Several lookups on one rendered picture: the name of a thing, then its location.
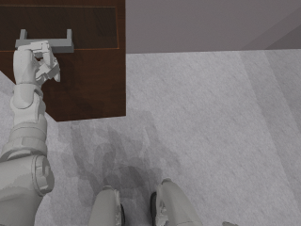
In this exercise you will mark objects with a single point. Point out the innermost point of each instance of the robot right foot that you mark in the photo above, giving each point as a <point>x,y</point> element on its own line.
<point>153,209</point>

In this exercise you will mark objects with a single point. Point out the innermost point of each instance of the robot right thigh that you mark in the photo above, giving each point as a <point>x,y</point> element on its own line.
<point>180,211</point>

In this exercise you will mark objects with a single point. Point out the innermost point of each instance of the left robot forearm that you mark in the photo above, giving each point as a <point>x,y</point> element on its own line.
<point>28,131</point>

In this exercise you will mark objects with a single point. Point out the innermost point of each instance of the drawer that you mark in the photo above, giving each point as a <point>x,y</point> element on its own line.
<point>92,26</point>

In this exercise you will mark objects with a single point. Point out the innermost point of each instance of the robot left hand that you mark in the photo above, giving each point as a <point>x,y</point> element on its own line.
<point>27,70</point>

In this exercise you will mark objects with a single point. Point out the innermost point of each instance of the robot left upper arm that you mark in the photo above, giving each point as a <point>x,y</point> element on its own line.
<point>23,184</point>

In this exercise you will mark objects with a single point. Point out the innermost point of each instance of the handle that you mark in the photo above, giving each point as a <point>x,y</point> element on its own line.
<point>58,46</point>

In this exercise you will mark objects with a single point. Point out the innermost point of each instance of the cabinet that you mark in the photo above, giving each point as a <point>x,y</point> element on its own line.
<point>92,80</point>

